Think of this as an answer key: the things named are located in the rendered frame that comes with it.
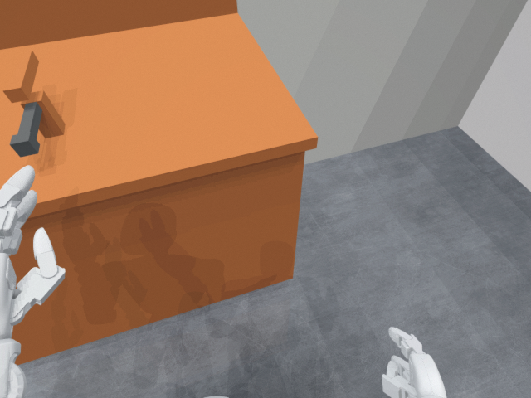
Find counter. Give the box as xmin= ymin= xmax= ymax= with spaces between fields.
xmin=0 ymin=0 xmax=318 ymax=365

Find tap lever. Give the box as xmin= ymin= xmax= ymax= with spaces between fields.
xmin=10 ymin=102 xmax=42 ymax=157

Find robot left hand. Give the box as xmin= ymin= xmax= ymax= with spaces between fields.
xmin=0 ymin=165 xmax=66 ymax=340

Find robot left forearm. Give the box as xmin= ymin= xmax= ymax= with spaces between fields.
xmin=0 ymin=338 xmax=27 ymax=398

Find robot right hand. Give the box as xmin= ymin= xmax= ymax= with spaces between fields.
xmin=382 ymin=327 xmax=446 ymax=398

